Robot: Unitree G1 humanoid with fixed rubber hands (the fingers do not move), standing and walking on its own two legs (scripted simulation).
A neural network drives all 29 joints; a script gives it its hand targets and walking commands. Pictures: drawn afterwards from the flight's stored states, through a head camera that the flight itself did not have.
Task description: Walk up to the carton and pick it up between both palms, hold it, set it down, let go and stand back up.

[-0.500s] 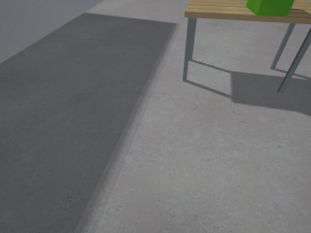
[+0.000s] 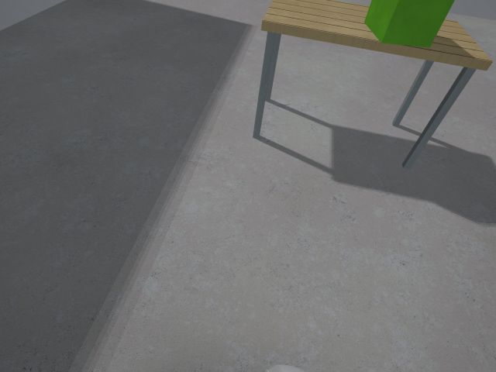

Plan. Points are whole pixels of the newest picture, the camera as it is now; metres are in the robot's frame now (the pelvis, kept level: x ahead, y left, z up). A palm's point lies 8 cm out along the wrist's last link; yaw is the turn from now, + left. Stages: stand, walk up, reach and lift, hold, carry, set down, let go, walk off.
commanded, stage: walk up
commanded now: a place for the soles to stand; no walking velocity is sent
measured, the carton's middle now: (407, 5) +1.67 -0.66 +0.11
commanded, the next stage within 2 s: none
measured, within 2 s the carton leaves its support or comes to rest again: neither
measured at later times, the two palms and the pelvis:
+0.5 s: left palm (185, 277) +0.32 +0.13 -0.10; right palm (436, 314) +0.29 -0.39 -0.12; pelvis +0.25 -0.12 +0.00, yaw -5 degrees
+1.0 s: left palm (242, 169) +0.64 +0.04 -0.09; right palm (441, 243) +0.47 -0.46 -0.11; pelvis +0.49 -0.20 +0.01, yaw -11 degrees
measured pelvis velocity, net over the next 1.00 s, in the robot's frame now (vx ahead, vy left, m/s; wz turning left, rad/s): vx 0.49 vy -0.20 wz -0.19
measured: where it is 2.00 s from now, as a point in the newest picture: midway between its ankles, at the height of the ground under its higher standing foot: (329, 237)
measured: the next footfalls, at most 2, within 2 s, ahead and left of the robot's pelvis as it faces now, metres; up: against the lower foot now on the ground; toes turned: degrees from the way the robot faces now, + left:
right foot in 0.24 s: +0.28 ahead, -0.23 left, +0.00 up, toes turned -12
left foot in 0.64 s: +0.52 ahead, -0.02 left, +0.00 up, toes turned +3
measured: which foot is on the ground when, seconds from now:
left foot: down 0.00-0.26, up 0.28-0.62, down 0.64-1.00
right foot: up 0.00-0.22, down 0.24-0.68, up 0.70-1.00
